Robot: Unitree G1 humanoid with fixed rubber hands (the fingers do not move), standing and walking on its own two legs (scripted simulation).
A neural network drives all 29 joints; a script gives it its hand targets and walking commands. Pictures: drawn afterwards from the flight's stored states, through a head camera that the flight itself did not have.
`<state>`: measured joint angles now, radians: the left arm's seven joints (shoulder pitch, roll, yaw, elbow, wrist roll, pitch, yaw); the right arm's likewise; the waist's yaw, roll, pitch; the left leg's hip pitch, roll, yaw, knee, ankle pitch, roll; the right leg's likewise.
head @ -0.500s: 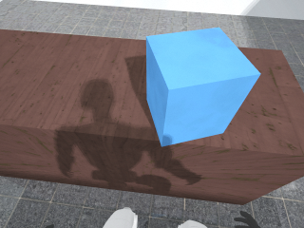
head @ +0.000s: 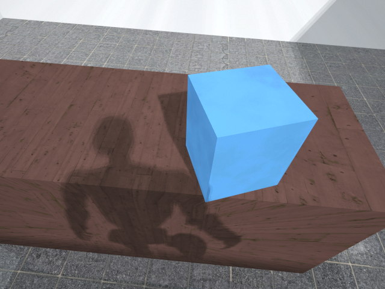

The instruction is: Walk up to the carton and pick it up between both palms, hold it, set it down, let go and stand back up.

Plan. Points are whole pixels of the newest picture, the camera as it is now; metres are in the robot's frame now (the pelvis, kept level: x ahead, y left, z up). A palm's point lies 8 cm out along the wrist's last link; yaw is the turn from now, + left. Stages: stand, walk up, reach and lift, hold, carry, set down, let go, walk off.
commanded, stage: walk up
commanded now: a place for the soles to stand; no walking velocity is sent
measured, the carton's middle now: (236, 135) +0.46 -0.11 +0.04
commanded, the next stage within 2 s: none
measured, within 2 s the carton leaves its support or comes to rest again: neither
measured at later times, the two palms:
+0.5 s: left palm out of the picture +0.08 +0.26 -0.15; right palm out of the picture +0.04 -0.38 -0.14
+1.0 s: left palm (105, 282) +0.16 +0.20 -0.16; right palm (341, 287) +0.16 -0.36 -0.15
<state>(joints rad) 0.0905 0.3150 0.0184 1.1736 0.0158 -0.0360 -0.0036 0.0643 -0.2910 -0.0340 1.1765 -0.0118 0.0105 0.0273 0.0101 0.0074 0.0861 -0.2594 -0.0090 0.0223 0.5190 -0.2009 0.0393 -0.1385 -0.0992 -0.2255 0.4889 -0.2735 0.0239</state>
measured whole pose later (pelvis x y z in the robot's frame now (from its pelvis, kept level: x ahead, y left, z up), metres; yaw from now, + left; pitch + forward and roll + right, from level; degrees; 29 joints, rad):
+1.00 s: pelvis +0.07 -0.08 -0.03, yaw -3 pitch -4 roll +1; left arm 0.07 0.31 0.02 1.12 0.00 -0.02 0.01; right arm 0.03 -0.29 -0.04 1.13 -0.01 -0.04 0.00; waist 0.01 -0.01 0.13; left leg -0.29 0.03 0.02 0.80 -0.44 -0.02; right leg -0.31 -0.03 -0.01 0.83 -0.45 0.00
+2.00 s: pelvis +0.10 -0.06 +0.00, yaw -8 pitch -5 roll +1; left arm 0.09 0.31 0.01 1.08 0.01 -0.01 0.00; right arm 0.09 -0.30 -0.05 1.14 -0.02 0.01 0.01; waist -0.02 0.00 0.12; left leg -0.07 0.03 0.11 0.52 -0.35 -0.01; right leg -0.15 -0.02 0.07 0.58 -0.34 0.02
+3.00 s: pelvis +0.03 -0.09 +0.00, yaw -5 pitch -5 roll +2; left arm 0.24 0.23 0.06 0.38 -0.04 0.35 0.08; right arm 0.27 -0.24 -0.06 0.58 0.00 0.00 0.09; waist -0.01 -0.01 0.11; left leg -0.20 0.05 0.04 0.52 -0.24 -0.04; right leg -0.25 0.00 0.00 0.59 -0.26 -0.02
